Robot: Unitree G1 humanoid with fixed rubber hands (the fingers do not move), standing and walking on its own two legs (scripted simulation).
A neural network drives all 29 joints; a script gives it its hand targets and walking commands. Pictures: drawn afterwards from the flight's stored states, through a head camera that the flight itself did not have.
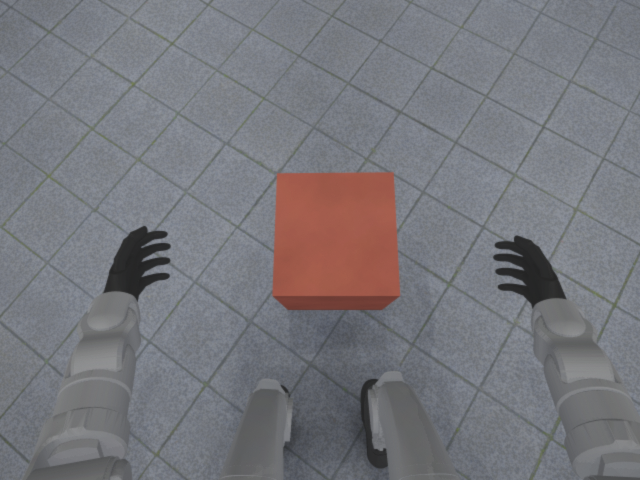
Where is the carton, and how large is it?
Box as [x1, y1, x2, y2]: [272, 172, 399, 309]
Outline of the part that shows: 393,172 277,173 272,295 287,309 381,309 399,296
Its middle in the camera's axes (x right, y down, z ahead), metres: +0.03 +0.02 +0.97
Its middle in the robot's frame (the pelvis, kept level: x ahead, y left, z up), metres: +0.51 -0.01 -0.54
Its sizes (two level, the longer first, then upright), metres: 0.275 0.261 0.297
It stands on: the floor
